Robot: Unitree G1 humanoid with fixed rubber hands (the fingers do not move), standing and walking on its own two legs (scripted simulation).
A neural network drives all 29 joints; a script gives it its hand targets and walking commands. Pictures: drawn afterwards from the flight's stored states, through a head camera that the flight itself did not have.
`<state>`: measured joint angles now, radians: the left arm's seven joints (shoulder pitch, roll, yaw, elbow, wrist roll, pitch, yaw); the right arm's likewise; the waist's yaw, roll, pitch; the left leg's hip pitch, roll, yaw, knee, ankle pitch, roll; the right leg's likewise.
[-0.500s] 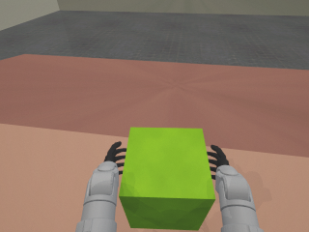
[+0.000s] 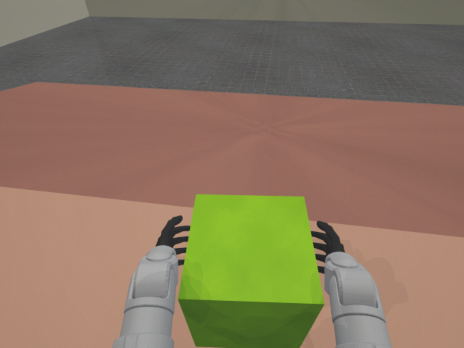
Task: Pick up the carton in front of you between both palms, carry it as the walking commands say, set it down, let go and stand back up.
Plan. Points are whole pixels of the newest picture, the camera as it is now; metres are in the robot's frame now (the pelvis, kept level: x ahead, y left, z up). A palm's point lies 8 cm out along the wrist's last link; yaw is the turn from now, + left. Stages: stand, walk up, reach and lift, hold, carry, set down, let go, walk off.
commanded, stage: hold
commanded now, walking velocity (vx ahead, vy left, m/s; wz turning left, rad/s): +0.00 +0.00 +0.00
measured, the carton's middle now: (248, 274) +0.30 +0.00 -0.03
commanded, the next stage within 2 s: carry in 0.26 s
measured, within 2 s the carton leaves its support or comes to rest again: neither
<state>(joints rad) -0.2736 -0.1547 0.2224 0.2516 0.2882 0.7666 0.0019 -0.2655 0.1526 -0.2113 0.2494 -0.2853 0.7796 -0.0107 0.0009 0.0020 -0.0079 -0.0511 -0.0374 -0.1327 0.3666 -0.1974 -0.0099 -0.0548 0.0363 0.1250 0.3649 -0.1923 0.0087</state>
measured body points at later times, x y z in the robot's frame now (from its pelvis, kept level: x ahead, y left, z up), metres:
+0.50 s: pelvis +0.03 +0.01 -0.01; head -0.01 +0.02 +0.44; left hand +0.33 +0.17 +0.06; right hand +0.33 -0.14 +0.06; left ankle +0.01 +0.14 -0.75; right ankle +0.01 -0.13 -0.74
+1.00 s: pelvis +0.27 +0.05 -0.02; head +0.27 +0.05 +0.43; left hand +0.56 +0.20 +0.07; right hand +0.56 -0.10 +0.07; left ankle +0.34 +0.12 -0.75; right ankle +0.10 -0.08 -0.72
